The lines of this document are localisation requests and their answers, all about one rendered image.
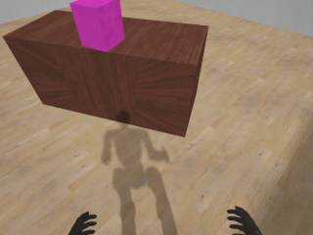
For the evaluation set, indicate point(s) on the pedestal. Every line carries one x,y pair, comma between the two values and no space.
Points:
150,79

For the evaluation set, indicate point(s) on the right robot hand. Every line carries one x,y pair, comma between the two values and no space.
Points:
248,224

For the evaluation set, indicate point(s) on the carton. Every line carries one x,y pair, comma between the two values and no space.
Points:
99,23

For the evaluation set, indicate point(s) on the left robot hand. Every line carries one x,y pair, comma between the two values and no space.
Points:
79,226

